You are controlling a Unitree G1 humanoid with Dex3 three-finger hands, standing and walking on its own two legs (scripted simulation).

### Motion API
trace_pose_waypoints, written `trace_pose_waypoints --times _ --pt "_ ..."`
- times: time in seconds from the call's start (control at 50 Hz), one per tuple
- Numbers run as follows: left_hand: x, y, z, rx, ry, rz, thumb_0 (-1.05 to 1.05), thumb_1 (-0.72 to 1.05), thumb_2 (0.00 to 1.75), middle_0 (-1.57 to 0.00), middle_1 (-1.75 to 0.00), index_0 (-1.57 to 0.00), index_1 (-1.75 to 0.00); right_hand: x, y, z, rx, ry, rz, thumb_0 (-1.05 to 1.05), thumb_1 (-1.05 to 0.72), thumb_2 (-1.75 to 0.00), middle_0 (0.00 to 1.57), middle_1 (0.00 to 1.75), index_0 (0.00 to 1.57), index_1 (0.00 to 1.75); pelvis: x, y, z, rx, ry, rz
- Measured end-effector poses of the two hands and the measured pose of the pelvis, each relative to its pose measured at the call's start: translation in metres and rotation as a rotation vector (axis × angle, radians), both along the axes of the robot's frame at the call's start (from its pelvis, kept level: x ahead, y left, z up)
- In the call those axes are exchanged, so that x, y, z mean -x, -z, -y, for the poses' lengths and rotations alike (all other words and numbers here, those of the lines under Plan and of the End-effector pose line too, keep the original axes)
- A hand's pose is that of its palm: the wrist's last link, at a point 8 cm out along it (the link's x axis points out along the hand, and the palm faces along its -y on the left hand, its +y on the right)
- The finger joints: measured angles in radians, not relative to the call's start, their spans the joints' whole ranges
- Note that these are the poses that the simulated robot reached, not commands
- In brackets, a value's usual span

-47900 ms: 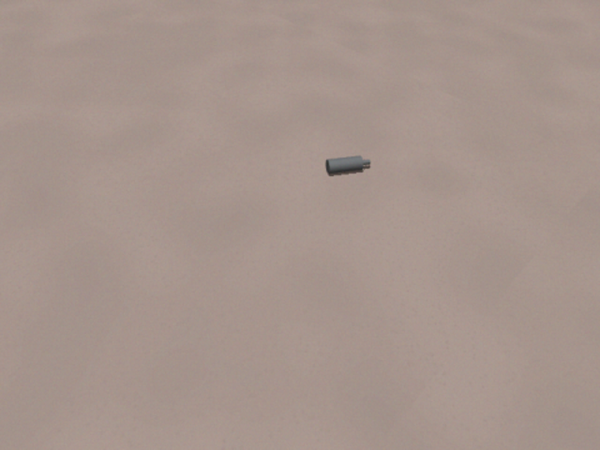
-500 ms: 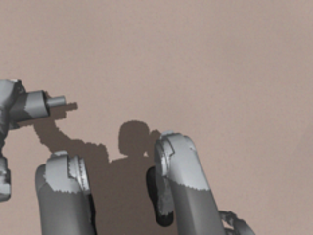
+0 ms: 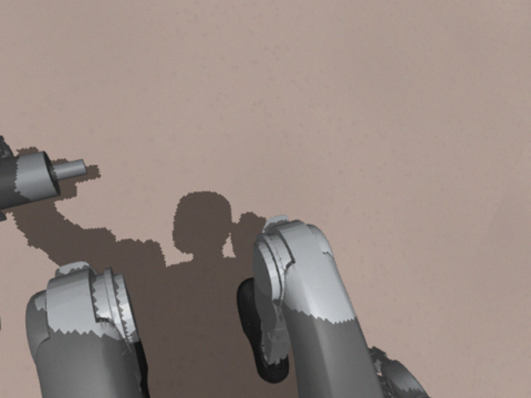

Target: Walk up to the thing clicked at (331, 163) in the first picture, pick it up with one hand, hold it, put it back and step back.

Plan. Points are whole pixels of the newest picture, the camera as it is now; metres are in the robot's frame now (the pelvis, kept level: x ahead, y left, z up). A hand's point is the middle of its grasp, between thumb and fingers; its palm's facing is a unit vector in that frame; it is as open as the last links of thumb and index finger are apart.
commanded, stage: rest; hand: left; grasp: from above
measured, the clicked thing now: (2, 184) +0.45 +0.28 -0.24
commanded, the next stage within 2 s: open in 0.78 s
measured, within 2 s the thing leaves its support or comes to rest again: rests again in 1.32 s
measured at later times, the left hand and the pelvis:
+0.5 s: hand out of the picture +0.44 +0.29 -0.25, palm faces -0.47 -0.11 -0.88, open 10.1 cm; pelvis +0.00 +0.00 -0.01, yaw -3 degrees
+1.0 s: hand out of the picture +0.44 +0.29 -0.25, palm faces -0.48 -0.12 -0.87, open 10.1 cm; pelvis +0.00 +0.01 -0.01, yaw -4 degrees
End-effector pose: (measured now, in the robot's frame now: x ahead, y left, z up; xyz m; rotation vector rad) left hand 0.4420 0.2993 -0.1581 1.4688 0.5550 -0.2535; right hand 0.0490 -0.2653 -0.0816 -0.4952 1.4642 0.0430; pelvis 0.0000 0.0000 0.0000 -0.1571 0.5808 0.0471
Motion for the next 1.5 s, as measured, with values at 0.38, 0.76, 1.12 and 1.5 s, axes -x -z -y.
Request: trace_pose_waypoints --times 0.38,0.76,1.12,1.5 --pt "-0.006 0.032 0.008 0.032 0.026 0.032 -0.02 -0.01 0.52 -0.69 -0.59 -0.69 -0.55 0.015 -0.01 0.0 0.0 -0.058 -0.053 0.0 -0.9 -0.89 0.2 0.3 0.2 0.3 -0.002 0.011 -0.002 0.031 0.02 0.041" --pt "-0.006 0.034 0.003 0.022 -0.001 0.008 -0.02 -0.01 0.52 -0.7 -0.57 -0.7 -0.54 0.009 -0.012 -0.009 -0.046 -0.113 -0.022 0.0 -0.9 -0.89 0.2 0.3 0.2 0.3 0.001 0.009 -0.004 0.045 0.029 0.059" --pt "-0.005 0.035 0.004 0.025 0.024 0.023 -0.01 -0.04 0.66 -0.58 -0.69 -0.58 -0.66 0.018 -0.023 -0.011 -0.033 -0.149 -0.021 0.0 -0.9 -0.89 0.2 0.3 0.2 0.3 0.006 0.01 -0.006 0.061 0.035 0.089" --pt "-0.011 0.032 0.002 0.011 -0.017 0.014 0.0 -0.42 0.95 -0.16 -0.95 -0.16 -0.95 0.016 -0.025 -0.015 -0.056 -0.159 -0.013 0.0 -0.89 -0.89 0.2 0.3 0.2 0.3 0.005 0.006 -0.006 0.065 0.038 0.076"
